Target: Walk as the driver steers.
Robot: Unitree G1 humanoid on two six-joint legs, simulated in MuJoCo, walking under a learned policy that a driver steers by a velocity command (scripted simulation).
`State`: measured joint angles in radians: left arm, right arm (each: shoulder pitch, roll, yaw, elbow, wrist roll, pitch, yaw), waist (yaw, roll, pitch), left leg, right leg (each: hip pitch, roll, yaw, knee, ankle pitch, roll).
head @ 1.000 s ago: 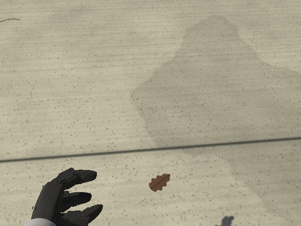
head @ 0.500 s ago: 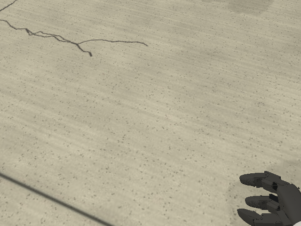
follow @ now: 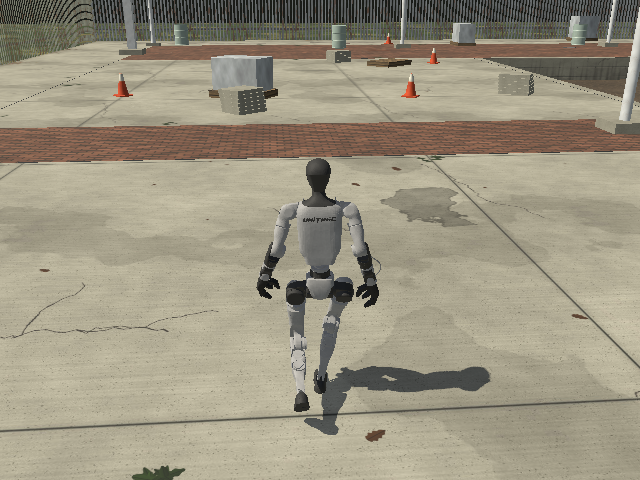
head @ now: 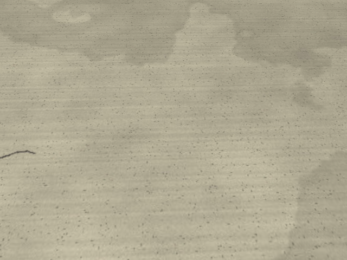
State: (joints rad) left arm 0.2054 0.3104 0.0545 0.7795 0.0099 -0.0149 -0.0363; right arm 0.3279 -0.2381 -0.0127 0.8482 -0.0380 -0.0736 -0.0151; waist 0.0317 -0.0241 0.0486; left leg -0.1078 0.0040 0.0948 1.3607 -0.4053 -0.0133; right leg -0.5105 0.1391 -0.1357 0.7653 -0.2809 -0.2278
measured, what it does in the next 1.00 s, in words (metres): walks ahead: left foot, then right foot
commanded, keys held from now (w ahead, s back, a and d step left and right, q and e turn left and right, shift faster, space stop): w+e+shift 0.24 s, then w+shift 0.30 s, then w+q+shift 0.46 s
